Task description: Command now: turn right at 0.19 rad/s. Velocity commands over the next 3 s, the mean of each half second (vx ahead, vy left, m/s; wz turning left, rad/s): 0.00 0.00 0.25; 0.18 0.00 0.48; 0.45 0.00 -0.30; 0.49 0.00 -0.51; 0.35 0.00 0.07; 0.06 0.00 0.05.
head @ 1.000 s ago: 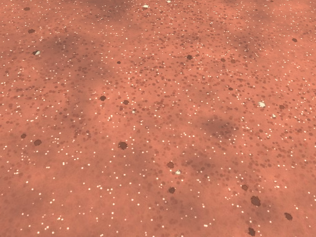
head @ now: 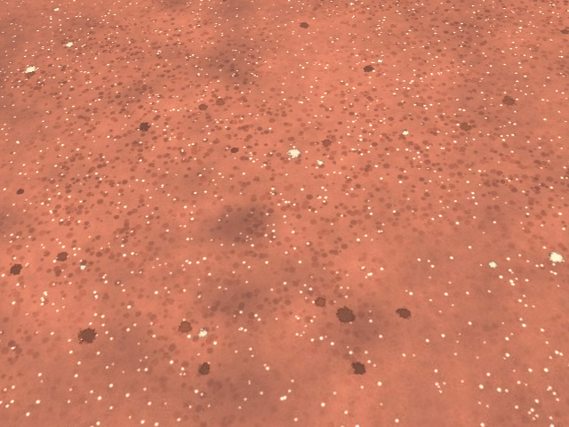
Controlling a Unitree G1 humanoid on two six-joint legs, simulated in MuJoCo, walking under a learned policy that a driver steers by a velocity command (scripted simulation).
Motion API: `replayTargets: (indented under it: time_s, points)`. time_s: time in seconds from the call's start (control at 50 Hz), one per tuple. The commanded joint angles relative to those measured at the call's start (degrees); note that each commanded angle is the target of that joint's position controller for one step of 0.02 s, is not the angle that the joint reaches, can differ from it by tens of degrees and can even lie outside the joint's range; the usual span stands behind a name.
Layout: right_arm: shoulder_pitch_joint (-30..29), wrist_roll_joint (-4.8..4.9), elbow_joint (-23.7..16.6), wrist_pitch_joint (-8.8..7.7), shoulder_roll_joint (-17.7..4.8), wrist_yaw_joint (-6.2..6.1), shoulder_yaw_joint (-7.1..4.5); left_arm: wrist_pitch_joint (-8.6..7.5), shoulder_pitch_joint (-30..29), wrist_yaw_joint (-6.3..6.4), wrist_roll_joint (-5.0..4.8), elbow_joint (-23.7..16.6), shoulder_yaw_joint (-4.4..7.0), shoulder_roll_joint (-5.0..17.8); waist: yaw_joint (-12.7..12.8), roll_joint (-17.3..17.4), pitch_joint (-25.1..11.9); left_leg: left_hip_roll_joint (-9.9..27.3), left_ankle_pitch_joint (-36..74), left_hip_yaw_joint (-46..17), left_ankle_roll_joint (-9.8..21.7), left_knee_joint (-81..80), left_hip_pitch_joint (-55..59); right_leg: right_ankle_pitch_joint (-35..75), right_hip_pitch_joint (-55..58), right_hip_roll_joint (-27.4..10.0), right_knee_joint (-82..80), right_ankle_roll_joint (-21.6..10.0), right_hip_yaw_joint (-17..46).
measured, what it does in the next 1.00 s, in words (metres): steps to the left, turning left: left foot, then left foot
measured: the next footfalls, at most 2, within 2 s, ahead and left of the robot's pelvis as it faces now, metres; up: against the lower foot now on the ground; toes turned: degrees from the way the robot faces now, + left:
left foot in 0.16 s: +0.06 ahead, +0.15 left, +0.00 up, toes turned +1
left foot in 0.70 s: +0.01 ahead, +0.17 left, +0.00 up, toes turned +20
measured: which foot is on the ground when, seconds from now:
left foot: up 0.00-0.14, down 0.16-0.38, up 0.40-0.68, down 0.70-1.00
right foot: down 0.00-0.68, up 0.70-1.00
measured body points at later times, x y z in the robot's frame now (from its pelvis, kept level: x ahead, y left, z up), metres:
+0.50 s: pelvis +0.01 +0.01 -0.01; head +0.05 +0.02 +0.44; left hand +0.08 +0.32 -0.11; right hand +0.22 -0.24 -0.10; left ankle -0.02 +0.13 -0.69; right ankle +0.02 -0.09 -0.74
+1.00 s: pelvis +0.07 +0.09 +0.01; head +0.08 +0.12 +0.45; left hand +0.12 +0.41 -0.09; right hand +0.26 -0.13 -0.09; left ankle -0.02 +0.15 -0.74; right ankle +0.24 -0.01 -0.70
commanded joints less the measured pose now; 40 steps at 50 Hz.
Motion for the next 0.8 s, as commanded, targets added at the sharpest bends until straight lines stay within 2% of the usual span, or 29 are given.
replayTargets:
  time_s: [0.02,0.08,0.1,0.14,0.16,0.18,0.2,0.22,0.24,0.28,0.32,0.36,0.38,0.4,0.42,0.44,0.46,0.48,0.56,0.6,0.64,0.66,0.68,0.7,0.72,0.74,0.76,0.78,0.8]
  points:
    - [1.68,0.16,-2.21,-0.27,-1.59,0.31,0.24,-1.14,-3.21,0.56,0.61,-3.34,0.96,5.36,-0.19,-9.83,-9.91,2.11,3.00,-0.46,-0.36,-9.13,5.97,15.54,5.85,-12.53,-6.03,-9.45,8.30]
    - [0.41,0.52,-2.46,-0.29,-1.88,1.06,0.65,-1.41,-1.91,-0.19,1.64,-1.00,0.22,4.71,1.48,-10.86,-7.58,2.31,2.40,0.69,0.52,-17.62,12.72,6.29,2.52,-13.21,-7.22,-9.70,8.81]
    - [0.55,0.72,-2.49,-0.34,-2.48,1.16,0.55,-1.48,-2.17,-0.46,1.68,-0.44,0.17,5.13,1.28,-10.63,-6.38,1.94,2.64,1.09,1.08,-20.33,14.12,3.34,1.59,-13.47,-7.17,-9.51,9.35]
    - [1.50,0.53,-2.46,-0.72,-3.18,1.27,0.49,-1.55,-3.01,-0.57,0.94,0.36,0.15,5.85,-0.52,-8.93,-4.15,0.82,9.41,2.24,2.69,-30.32,17.57,0.26,0.43,-12.41,-5.36,-7.38,8.92]
    - [1.17,-0.01,-3.01,-0.92,-4.58,1.18,0.38,-1.75,-1.08,-0.42,0.83,1.21,0.19,5.96,-0.26,-6.85,-3.88,1.84,16.01,0.21,3.58,-32.94,18.75,0.00,0.82,-11.14,-3.86,-5.16,8.33]
    - [0.97,-0.20,-4.03,-1.09,-7.67,0.90,-0.08,-2.02,0.77,-0.13,1.51,1.25,0.36,6.25,1.50,-2.36,-4.63,5.39,28.87,-4.27,5.01,-31.67,19.63,-2.15,0.80,-8.26,-0.03,-2.57,6.02]
    - [0.46,0.78,-3.55,-1.04,-10.52,0.87,-0.99,-2.24,2.59,0.08,1.81,0.82,0.59,6.21,3.88,4.51,-5.13,6.68,28.37,-7.35,8.19,-30.68,17.92,-3.51,0.41,-3.77,1.68,-0.14,1.12]
    - [0.76,1.30,-3.74,-1.04,-8.98,1.12,-1.08,-2.08,0.07,0.63,1.80,0.66,0.66,6.11,1.87,6.55,-4.98,7.27,22.43,-10.26,10.26,-33.28,14.17,-3.58,2.71,-1.66,5.02,1.81,-2.82]
    - [0.87,0.92,-3.85,-1.13,-7.26,1.15,-0.63,-1.76,-1.45,1.09,1.39,0.16,0.87,5.56,1.46,7.95,-5.08,8.43,20.02,-13.16,11.18,-35.08,12.95,-3.70,3.23,-1.21,7.45,2.42,-4.03]
    - [0.81,0.64,-4.58,-1.28,-6.75,0.99,-0.55,-0.77,-1.54,1.53,0.90,-0.38,1.09,4.18,1.18,9.54,-5.03,8.98,19.15,-16.41,12.28,-35.45,12.13,-3.94,2.63,-0.96,9.05,1.94,-3.89]
    - [1.28,0.80,-5.41,-1.17,-6.74,0.66,-0.70,-0.54,-0.64,1.24,0.81,-0.73,1.51,3.55,1.11,8.20,-6.15,8.04,18.58,-16.84,12.06,-33.87,11.27,-3.78,3.70,-1.59,8.18,0.84,-3.46]
    - [0.12,1.19,-7.05,-0.68,-5.95,0.41,-0.65,-0.66,1.25,0.76,0.83,-0.48,2.31,4.43,1.50,2.63,-6.71,4.50,15.75,-12.94,9.38,-28.67,7.32,-1.33,6.91,-5.04,3.87,-0.97,-1.55]
    - [-0.29,1.37,-7.90,-0.41,-4.81,0.32,-0.43,-0.67,2.67,0.62,0.91,-0.14,2.88,5.79,1.58,-3.09,-6.51,1.17,12.19,-8.28,6.82,-22.62,3.59,0.82,8.85,-9.45,-0.28,-3.19,2.28]
    - [0.60,1.29,-8.50,-0.05,-3.88,0.37,-0.25,-0.74,3.59,0.51,1.03,0.09,3.41,7.74,1.21,-10.40,-6.16,-2.28,5.51,-2.64,4.36,-14.91,-0.16,6.96,10.19,-17.69,-5.06,-7.95,10.37]
    - [0.65,0.76,-9.06,0.27,-4.33,0.53,-0.62,-1.20,2.88,0.70,1.29,-0.54,3.19,7.36,1.43,-14.34,-6.70,-1.26,-12.11,-0.53,2.80,-3.03,-3.52,15.97,10.60,-25.61,-6.93,-13.47,16.40]
    - [0.57,0.90,-9.12,0.61,-5.93,0.79,-1.51,-1.74,3.06,0.88,1.43,-1.08,2.71,6.59,1.67,-9.96,-6.55,0.13,-15.91,-2.41,2.03,7.51,-6.05,22.72,10.61,-28.35,-7.16,-16.34,17.43]
    - [1.45,1.45,-8.67,1.11,-5.53,0.98,-1.78,-2.08,0.79,1.07,1.24,-1.57,2.59,6.46,0.13,-6.26,-6.14,1.43,-14.01,-3.46,1.66,10.64,-6.64,23.58,10.32,-26.90,-6.51,-15.18,13.46]
    - [1.85,1.69,-8.49,1.61,-4.11,1.07,-1.38,-2.25,-1.66,1.12,0.68,-1.62,2.88,7.19,-0.84,-5.97,-4.69,2.82,-10.43,-3.25,1.36,7.21,-6.87,21.52,9.77,-24.10,-6.63,-12.64,8.48]
    - [-1.40,1.72,-10.33,1.92,-0.99,2.53,0.04,-1.09,-1.35,1.51,0.45,-0.83,3.64,8.72,1.51,-9.85,-6.18,2.20,-4.14,3.15,0.76,-7.00,1.78,23.10,9.41,-18.61,-4.86,-9.43,-3.75]
    - [-1.61,1.97,-11.22,2.03,-1.91,3.25,-0.26,-0.72,0.14,1.25,-0.23,-0.12,4.12,9.96,2.09,-11.08,-7.92,1.09,-2.81,5.10,1.59,-13.69,5.47,24.09,11.08,-19.86,-3.23,-8.93,-4.72]
    - [0.66,1.90,-11.03,2.51,-2.79,3.62,-0.91,-0.73,-0.20,0.79,-1.42,0.20,4.30,10.53,0.51,-11.01,-8.74,-0.40,3.29,7.27,3.45,-22.90,10.69,21.85,10.69,-20.53,0.11,-6.91,-6.11]
    - [2.83,1.83,-10.22,2.75,-3.12,3.36,-1.32,-0.86,0.46,0.52,-2.02,0.71,4.26,10.02,-0.34,-10.24,-9.50,-2.24,6.95,8.68,5.10,-28.21,15.90,13.69,8.05,-19.80,2.41,-4.72,-7.93]
    - [6.29,1.82,-9.14,2.82,-5.27,2.65,-2.36,-1.07,3.24,0.15,-1.65,1.90,3.73,7.83,-1.00,-6.19,-10.13,-2.86,9.29,6.50,7.42,-31.78,24.17,2.09,1.72,-17.61,8.04,-1.52,-10.77]
    - [11.75,2.32,-8.68,2.31,-10.92,1.74,-4.16,-1.26,1.76,-0.21,0.62,0.46,2.33,3.64,-2.47,7.50,-9.68,8.18,13.50,-10.98,12.86,-35.52,34.56,-17.89,-14.31,-11.35,25.99,3.24,-15.77]
    - [13.54,0.66,-9.82,0.28,-15.76,2.26,-4.58,-2.17,-3.77,0.11,0.89,-4.21,1.84,3.24,-4.48,14.70,-9.98,20.87,-0.59,-38.49,26.30,-42.55,33.78,-30.02,-30.18,-2.46,39.31,5.64,-7.02]
    - [13.37,0.35,-9.50,-1.65,-11.56,2.81,-3.38,-3.07,-6.96,-0.15,-0.75,-4.50,2.74,6.37,-6.20,7.36,-8.62,20.92,-10.21,-38.21,27.09,-46.22,33.02,-26.70,-33.17,-4.71,43.54,4.84,0.46]
    - [11.46,0.67,-8.86,-2.69,-8.76,2.59,-2.26,-3.79,-7.13,-0.68,-1.69,-4.49,3.11,7.62,-4.21,7.67,-4.88,18.61,-16.55,-34.09,24.09,-47.18,30.54,-20.56,-34.17,-6.09,42.18,3.27,1.31]
    - [8.99,1.13,-9.14,-3.05,-7.12,2.26,-1.69,-4.30,-5.71,-0.64,-1.08,-3.00,3.61,8.49,-2.53,4.99,-2.74,16.06,-15.81,-30.07,21.26,-46.93,28.24,-15.30,-33.06,-7.14,40.04,2.83,1.04]
    - [6.79,1.29,-9.40,-2.98,-6.22,1.80,-1.19,-4.69,-5.16,-0.53,-0.07,-2.37,3.79,8.77,-1.47,5.06,-1.90,13.88,-12.12,-26.69,19.73,-47.17,26.45,-10.42,-31.40,-7.51,36.50,3.18,1.13]
Over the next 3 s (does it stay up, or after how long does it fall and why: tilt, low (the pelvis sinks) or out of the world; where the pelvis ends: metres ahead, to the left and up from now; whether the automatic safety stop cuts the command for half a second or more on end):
stays up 0.87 0.17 -0.01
